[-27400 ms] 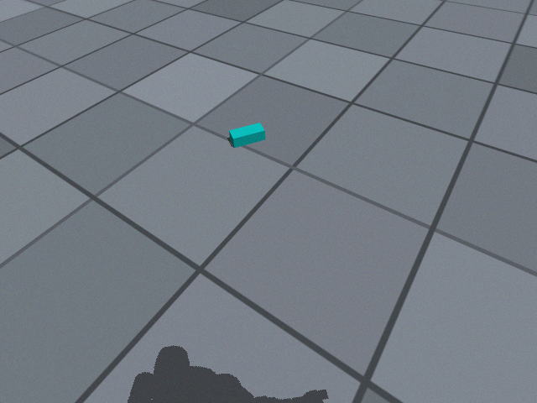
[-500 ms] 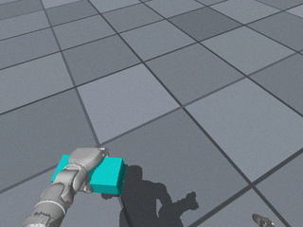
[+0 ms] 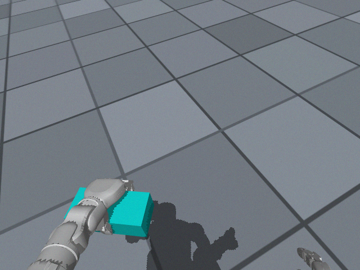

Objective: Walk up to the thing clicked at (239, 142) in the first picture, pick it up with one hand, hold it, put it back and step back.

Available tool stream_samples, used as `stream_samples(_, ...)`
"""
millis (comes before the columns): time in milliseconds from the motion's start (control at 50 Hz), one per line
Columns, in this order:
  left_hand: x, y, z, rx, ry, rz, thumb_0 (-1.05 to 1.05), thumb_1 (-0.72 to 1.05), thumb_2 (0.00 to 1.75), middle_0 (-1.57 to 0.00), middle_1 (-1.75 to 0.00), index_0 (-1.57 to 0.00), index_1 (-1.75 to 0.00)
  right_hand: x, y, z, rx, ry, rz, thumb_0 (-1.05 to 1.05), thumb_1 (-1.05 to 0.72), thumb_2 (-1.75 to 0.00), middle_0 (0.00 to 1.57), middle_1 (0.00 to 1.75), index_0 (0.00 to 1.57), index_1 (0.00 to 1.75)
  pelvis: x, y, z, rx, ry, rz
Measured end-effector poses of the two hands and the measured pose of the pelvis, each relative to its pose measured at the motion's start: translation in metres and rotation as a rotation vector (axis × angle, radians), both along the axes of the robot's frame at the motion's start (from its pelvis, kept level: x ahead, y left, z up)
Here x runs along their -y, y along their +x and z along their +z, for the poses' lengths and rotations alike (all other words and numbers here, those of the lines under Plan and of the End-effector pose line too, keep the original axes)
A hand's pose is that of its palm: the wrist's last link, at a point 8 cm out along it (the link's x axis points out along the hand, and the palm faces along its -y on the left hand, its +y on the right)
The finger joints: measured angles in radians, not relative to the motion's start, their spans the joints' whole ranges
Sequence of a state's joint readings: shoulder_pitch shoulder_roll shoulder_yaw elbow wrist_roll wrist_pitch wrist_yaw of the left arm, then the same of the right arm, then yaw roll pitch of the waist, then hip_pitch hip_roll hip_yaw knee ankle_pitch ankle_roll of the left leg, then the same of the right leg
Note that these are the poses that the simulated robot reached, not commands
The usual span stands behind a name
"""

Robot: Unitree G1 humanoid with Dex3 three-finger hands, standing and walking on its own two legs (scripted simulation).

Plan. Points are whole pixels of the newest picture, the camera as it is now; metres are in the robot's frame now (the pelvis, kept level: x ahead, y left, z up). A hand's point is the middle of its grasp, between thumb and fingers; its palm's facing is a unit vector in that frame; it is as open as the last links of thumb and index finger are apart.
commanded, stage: hold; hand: left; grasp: from above
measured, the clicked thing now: (112, 211) +0.29 +0.23 -0.09
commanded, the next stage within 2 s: crouch in 1.02 s
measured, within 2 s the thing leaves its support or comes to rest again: neither
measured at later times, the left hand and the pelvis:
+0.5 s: hand (109, 210) +0.27 +0.21 -0.03, palm faces -0.49 -0.01 -0.87, open 11.4 cm; pelvis -0.01 +0.00 +0.01, yaw +0 degrees
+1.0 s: hand (110, 206) +0.28 +0.21 -0.04, palm faces -0.49 -0.02 -0.87, open 11.4 cm; pelvis +0.00 -0.01 +0.01, yaw +0 degrees
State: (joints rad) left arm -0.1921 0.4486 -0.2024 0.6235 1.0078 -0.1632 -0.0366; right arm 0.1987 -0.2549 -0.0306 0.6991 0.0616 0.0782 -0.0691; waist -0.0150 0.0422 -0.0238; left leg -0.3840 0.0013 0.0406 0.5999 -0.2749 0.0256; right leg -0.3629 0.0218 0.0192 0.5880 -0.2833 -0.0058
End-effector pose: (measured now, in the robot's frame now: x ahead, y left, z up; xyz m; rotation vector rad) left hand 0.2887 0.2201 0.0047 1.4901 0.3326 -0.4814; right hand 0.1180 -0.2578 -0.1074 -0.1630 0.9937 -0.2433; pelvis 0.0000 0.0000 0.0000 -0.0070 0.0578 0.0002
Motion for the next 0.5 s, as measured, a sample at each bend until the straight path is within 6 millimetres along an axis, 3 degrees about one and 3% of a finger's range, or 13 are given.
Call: stream_samples(500, 0.006, -0.011, 0.019, 0.015, -0.004, -0.01, -0.01, -0.22, 0.69, -0.51, -0.75, -0.57, -0.69, -0.003, 0.007, 0.008, 0.043, 0.011, 0.011, 0.01, -0.9, -0.9, 0.21, 0.3, 0.2, 0.3, 0.003, -0.008, 0.006, 0.042, 0.005, -0.002)
